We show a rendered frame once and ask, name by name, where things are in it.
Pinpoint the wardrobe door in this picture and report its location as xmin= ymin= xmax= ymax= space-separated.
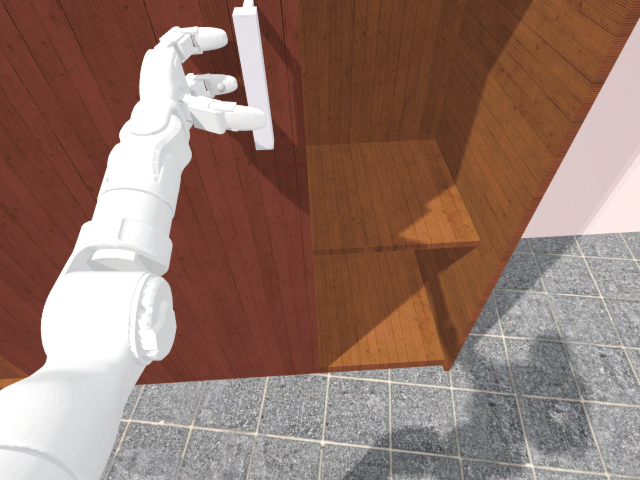
xmin=0 ymin=355 xmax=30 ymax=379
xmin=0 ymin=0 xmax=320 ymax=385

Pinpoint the left robot hand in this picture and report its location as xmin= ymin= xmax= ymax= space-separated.
xmin=139 ymin=26 xmax=267 ymax=134

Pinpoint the left robot forearm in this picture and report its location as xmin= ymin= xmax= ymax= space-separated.
xmin=41 ymin=96 xmax=192 ymax=355

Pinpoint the handle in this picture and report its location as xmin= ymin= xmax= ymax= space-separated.
xmin=232 ymin=0 xmax=274 ymax=150

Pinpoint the left robot upper arm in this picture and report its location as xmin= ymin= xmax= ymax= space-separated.
xmin=0 ymin=271 xmax=176 ymax=480

